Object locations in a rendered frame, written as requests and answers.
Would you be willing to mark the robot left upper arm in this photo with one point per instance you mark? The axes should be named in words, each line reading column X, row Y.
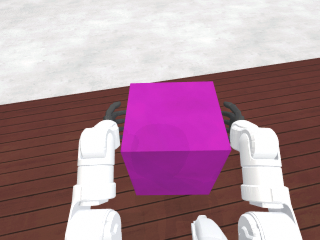
column 95, row 224

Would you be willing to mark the right robot shin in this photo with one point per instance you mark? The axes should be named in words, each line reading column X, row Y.
column 201, row 216

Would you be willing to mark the carton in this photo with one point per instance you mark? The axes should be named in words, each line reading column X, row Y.
column 174, row 138

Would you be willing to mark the robot right thigh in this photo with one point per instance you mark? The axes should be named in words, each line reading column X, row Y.
column 206, row 229

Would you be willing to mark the robot right hand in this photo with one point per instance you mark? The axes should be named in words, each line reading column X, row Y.
column 235, row 116

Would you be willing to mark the robot left hand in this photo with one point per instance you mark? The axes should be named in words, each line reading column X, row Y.
column 111, row 115

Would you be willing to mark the robot left forearm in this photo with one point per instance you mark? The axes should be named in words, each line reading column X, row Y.
column 95, row 172

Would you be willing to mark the robot right forearm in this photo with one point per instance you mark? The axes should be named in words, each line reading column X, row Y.
column 260, row 159

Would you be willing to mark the robot right upper arm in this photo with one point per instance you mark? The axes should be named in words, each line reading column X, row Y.
column 257, row 225

